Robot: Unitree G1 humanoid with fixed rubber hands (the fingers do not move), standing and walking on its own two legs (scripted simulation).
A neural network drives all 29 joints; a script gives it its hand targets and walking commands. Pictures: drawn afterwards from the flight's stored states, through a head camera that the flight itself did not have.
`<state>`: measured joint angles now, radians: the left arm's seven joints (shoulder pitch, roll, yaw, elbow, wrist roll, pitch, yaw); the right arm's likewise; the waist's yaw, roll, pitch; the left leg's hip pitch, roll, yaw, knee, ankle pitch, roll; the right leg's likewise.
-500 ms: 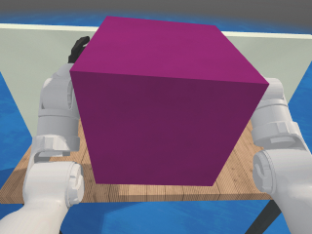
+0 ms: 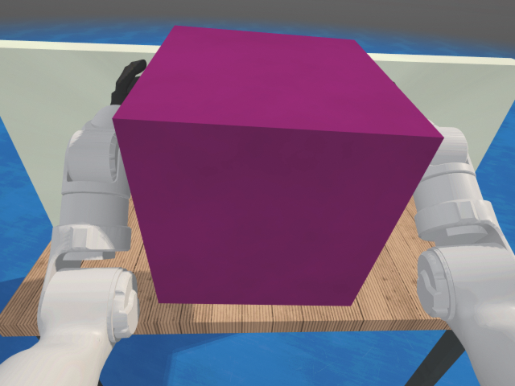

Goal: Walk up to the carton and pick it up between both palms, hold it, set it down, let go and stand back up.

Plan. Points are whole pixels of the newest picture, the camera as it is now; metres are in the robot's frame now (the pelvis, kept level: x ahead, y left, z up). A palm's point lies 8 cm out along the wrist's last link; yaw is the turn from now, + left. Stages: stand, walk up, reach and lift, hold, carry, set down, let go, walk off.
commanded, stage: hold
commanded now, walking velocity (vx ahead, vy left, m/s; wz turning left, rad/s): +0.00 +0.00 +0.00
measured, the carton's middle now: (261, 164) +0.37 +0.01 +0.24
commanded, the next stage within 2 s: none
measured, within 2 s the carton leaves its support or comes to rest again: neither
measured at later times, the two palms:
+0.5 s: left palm (127, 118) +0.37 +0.20 +0.30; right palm (392, 126) +0.39 -0.17 +0.29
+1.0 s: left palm (128, 119) +0.37 +0.20 +0.30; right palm (391, 127) +0.39 -0.17 +0.29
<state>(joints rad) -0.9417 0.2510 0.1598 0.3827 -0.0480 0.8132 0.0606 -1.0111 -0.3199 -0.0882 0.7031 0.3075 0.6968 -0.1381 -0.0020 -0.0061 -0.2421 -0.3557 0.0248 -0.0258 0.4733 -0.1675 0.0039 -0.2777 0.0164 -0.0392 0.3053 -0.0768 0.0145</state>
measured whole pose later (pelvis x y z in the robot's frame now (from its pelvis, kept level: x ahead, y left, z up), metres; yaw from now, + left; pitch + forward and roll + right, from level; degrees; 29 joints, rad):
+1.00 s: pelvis +0.00 +0.00 +0.00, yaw +0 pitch +3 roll -3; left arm -0.95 0.25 0.16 0.42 -0.05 0.81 0.05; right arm -1.02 -0.32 -0.08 0.73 0.31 0.70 -0.14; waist 0.00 0.00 -0.24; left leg -0.36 0.02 -0.03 0.47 -0.17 0.00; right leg -0.28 0.02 -0.04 0.31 -0.08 0.01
